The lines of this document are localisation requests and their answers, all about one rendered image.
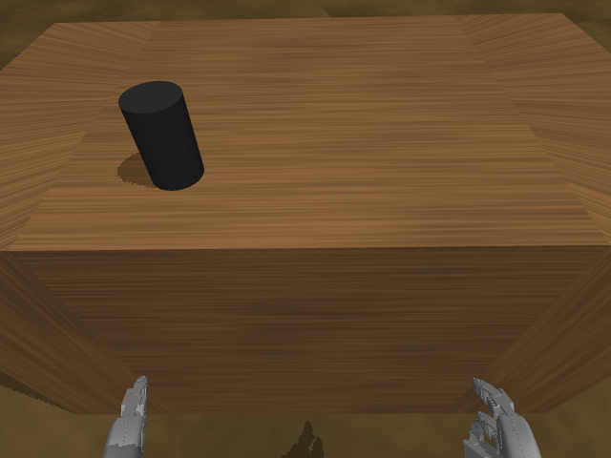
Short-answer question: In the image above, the left robot hand can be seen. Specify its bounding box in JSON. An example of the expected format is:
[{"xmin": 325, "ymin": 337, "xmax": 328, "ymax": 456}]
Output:
[{"xmin": 102, "ymin": 375, "xmax": 148, "ymax": 458}]

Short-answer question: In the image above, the right robot hand can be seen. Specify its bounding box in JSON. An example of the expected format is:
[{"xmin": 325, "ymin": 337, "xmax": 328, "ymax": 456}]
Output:
[{"xmin": 463, "ymin": 378, "xmax": 541, "ymax": 458}]

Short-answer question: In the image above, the can can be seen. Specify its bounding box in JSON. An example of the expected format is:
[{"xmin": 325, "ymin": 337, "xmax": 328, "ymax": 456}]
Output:
[{"xmin": 118, "ymin": 81, "xmax": 204, "ymax": 191}]

